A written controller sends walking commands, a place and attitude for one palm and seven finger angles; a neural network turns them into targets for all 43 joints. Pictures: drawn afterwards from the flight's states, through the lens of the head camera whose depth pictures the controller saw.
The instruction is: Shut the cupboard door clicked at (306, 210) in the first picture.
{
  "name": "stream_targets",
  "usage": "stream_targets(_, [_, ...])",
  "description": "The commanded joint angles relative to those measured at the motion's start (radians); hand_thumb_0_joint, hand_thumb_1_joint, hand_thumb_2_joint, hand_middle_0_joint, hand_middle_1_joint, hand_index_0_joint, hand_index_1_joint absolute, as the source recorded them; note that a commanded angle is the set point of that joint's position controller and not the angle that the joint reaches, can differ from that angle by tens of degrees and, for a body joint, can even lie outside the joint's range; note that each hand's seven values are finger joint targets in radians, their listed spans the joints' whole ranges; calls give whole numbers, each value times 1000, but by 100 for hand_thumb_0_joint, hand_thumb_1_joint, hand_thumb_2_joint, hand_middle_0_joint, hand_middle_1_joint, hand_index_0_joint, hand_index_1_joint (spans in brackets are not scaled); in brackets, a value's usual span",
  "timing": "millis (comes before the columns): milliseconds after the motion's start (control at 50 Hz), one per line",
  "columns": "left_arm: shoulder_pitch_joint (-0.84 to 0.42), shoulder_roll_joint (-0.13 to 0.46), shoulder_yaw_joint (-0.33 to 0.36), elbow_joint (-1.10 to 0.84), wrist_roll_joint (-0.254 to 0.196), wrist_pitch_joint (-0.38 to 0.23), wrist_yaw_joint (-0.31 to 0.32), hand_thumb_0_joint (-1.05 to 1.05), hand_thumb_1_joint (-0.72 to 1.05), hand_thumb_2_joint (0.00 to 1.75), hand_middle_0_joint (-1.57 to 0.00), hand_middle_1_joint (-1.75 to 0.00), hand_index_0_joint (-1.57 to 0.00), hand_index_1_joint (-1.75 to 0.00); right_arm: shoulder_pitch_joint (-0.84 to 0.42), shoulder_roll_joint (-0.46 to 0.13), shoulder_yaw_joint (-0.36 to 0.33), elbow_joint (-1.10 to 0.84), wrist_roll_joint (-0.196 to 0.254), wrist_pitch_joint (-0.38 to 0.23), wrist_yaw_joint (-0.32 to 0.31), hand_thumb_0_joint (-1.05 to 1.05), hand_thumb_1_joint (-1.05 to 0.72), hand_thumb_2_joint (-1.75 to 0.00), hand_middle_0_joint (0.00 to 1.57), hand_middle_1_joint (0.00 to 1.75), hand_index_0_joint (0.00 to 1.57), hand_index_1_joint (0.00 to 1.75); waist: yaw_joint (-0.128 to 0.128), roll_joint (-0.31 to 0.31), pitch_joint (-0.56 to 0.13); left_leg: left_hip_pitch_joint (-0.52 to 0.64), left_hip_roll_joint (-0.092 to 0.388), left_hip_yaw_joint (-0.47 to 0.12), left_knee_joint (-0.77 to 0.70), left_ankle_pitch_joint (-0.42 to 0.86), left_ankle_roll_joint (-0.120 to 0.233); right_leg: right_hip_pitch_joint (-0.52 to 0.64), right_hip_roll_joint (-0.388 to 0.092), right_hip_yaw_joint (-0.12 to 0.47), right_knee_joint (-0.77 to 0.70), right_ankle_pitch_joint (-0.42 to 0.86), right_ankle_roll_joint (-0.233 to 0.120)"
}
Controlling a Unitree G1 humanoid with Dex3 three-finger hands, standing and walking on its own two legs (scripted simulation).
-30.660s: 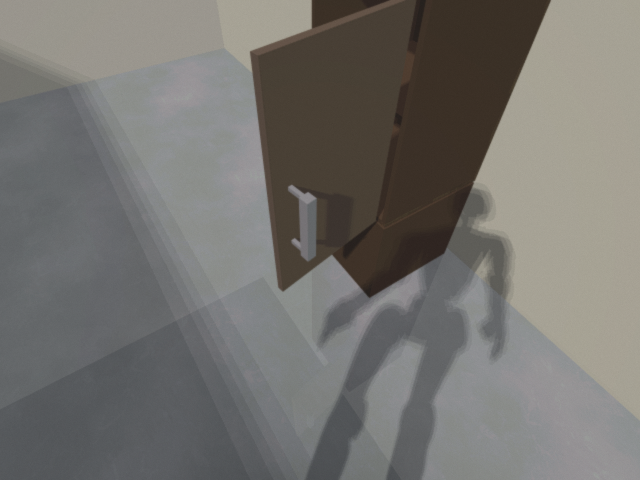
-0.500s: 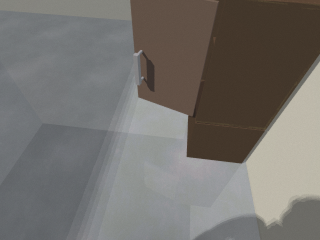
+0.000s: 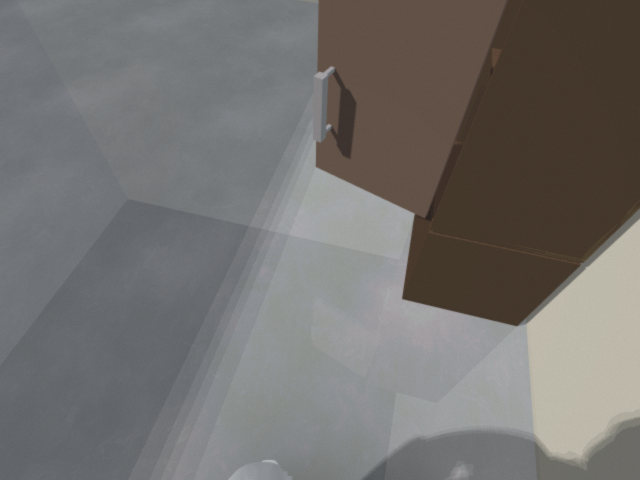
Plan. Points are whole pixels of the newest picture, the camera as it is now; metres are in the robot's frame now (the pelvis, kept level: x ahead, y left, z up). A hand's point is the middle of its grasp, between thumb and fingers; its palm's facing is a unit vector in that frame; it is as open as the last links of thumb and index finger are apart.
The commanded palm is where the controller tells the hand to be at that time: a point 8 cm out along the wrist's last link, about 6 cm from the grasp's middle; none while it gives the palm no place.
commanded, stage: walk to a spot facing it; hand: left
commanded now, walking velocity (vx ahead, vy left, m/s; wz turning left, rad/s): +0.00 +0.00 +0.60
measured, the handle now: (324, 105) +0.92 +0.02 -0.09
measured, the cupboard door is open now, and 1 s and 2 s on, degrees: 71 71 71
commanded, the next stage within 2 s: none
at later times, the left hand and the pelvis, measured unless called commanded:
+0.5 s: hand out of the picture +0.09 +0.23 -0.14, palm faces +0.28 -0.92 -0.28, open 7.4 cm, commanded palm none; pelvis +0.02 -0.02 +0.01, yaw +18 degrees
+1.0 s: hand out of the picture -0.07 +0.17 -0.18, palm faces +0.62 -0.73 -0.27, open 7.4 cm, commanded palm none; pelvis +0.05 -0.01 -0.01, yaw +39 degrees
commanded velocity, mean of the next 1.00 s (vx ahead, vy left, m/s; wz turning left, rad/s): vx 0.01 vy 0.00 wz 0.60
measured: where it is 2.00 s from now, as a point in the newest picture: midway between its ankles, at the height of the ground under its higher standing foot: (266, 458)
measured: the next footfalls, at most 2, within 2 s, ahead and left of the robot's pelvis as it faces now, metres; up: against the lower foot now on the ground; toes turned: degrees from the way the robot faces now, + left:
right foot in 0.54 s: +0.08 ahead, -0.14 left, +0.00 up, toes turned +21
left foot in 0.92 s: +0.01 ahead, +0.10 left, +0.00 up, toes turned +42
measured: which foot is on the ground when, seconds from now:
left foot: down 0.00-0.54, up 0.56-0.90, down 0.92-1.00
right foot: down 0.00-0.10, up 0.12-0.52, down 0.54-0.92, up 0.94-1.00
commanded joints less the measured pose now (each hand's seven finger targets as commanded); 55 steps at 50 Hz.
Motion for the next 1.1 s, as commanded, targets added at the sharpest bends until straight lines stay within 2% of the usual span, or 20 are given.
stream_targets(0, [-8,209,53,-82,12,-16,16,0,90,90,-20,-30,-20,-30,-45,-89,-31,-129,4,-16,4,0,-90,-90,20,30,20,30,12,-150,-16,-76,82,-17,32,-109,-28,37,-329,107,-59,712,-167])
stream_targets(40, [-4,214,55,-96,-2,-14,11,0,90,90,-20,-30,-20,-30,67,-115,-34,-111,-5,-27,8,0,-90,-90,20,30,20,30,-35,-67,-92,144,45,15,-222,210,-15,-23,-246,15,182,689,-70])
stream_targets(60, [26,177,49,-115,-14,-8,5,0,90,90,-20,-30,-20,-30,141,-195,-48,-104,-12,-37,4,0,-90,-90,20,30,20,30,-57,202,-137,284,180,-250,-333,600,66,-212,-127,-26,399,362,12])
stream_targets(80, [-7,124,32,-155,-19,-3,4,0,90,90,-20,-30,-20,-30,196,-279,-68,-92,-9,-37,-8,0,-90,-90,20,30,20,30,-71,391,-160,357,387,-550,-398,970,196,-397,-6,51,599,-275,55])
stream_targets(120, [-81,139,35,-176,-8,12,7,0,90,90,-20,-30,-20,-30,151,-265,-67,-106,-12,-31,-16,0,-90,-90,20,30,20,30,-56,157,-143,248,366,-514,-458,456,204,-407,-44,180,658,-191,19])
stream_targets(160, [-103,141,43,-169,-2,10,-4,0,90,90,-20,-30,-20,-30,63,-245,-58,-144,-18,-36,-25,0,-90,-90,20,30,20,30,-33,118,-94,154,305,-485,-484,267,162,-426,-47,209,657,-60,35])
stream_targets(220, [-66,133,41,-167,-1,0,-15,0,90,90,-20,-30,-20,-30,28,-237,-54,-163,-14,-46,-28,0,-90,-90,20,30,20,30,-3,41,-148,216,240,-413,-460,333,149,-415,-22,199,578,25,47])
stream_targets(360, [-111,127,35,-220,-3,4,-14,0,90,90,-20,-30,-20,-30,21,-253,-74,-176,-17,-33,-18,0,-90,-90,20,30,20,30,-15,140,-165,225,200,-441,-443,342,155,-362,24,190,364,2,58])
stream_targets(460, [0,150,37,-209,-12,-3,-7,0,90,90,-20,-30,-20,-30,-54,-248,-85,-213,-9,-20,-11,0,-90,-90,20,30,20,30,37,168,-188,80,132,-450,-363,346,106,-77,75,171,26,99,39])
stream_targets(480, [44,177,45,-201,-10,-9,-4,0,90,90,-20,-30,-20,-30,-70,-225,-83,-221,-1,-18,-8,0,-90,-90,20,30,20,30,61,103,-198,-9,82,-424,-318,235,65,41,50,186,-116,167,30])
stream_targets(520, [22,318,65,-226,13,-21,6,0,90,90,-20,-30,-20,-30,-52,-146,-78,-247,7,-21,1,0,-90,-90,20,30,20,30,65,-294,-158,-237,-118,-141,163,-197,-62,53,-404,631,-321,157,-147])
stream_targets(560, [-107,220,36,-246,1,-22,9,0,90,90,-20,-30,-20,-30,-14,-162,-84,-223,-12,-4,11,0,-90,-90,20,30,20,30,-21,-116,-79,-192,-24,-176,437,-113,-51,-117,-334,431,-274,251,-171])
stream_targets(620, [-102,178,27,-247,-3,-32,10,0,90,90,-20,-30,-20,-30,-20,-154,-70,-217,-3,-2,24,0,-90,-90,20,30,20,30,-29,-213,-95,-220,13,-101,450,-41,-80,3,-237,225,-146,678,-140])
stream_targets(780, [109,235,55,-194,5,-28,9,0,90,90,-20,-30,-20,-30,-184,-115,-33,-261,2,-7,32,0,-90,-90,20,30,20,30,73,-230,-120,-128,14,30,41,-61,-64,192,-265,125,-52,914,-119])
stream_targets(860, [86,258,63,-199,-2,-30,2,0,90,90,-20,-30,-20,-30,-85,-144,-40,-242,0,-22,28,0,-90,-90,20,30,20,30,15,-202,-170,114,-22,71,-241,102,-30,113,-258,47,111,925,-69])
stream_targets(880, [74,248,60,-207,-11,-30,-1,0,90,90,-20,-30,-20,-30,3,-190,-52,-219,-4,-30,28,0,-90,-90,20,30,20,30,-37,-107,-230,322,27,15,-330,355,-6,-22,-235,10,268,783,-26])
stream_targets(900, [67,181,45,-241,-20,-25,-9,0,90,90,-20,-30,-20,-30,78,-308,-83,-205,-11,-39,20,0,-90,-90,20,30,20,30,-75,199,-290,569,307,-339,-320,776,129,-354,-93,-15,494,120,50])
stream_targets(920, [-16,153,19,-281,-15,-21,-5,0,90,90,-20,-30,-20,-30,156,-353,-91,-182,4,-32,12,0,-90,-90,20,30,20,30,-107,256,-306,594,432,-461,-315,1133,241,-463,-47,89,636,-264,56])
stream_targets(940, [-38,170,26,-294,-11,-9,1,0,90,90,-20,-30,-20,-30,136,-339,-83,-178,2,-25,3,0,-90,-90,20,30,20,30,-90,153,-261,518,441,-377,-322,1003,254,-463,-78,151,651,-248,48])
stream_targets(1080, [-37,147,36,-231,-4,3,-36,0,90,90,-20,-30,-20,-30,-47,-264,-55,-230,-12,-43,-10,0,-90,-90,20,30,20,30,-8,145,-131,247,211,-295,-447,238,141,-388,-37,139,476,-6,68])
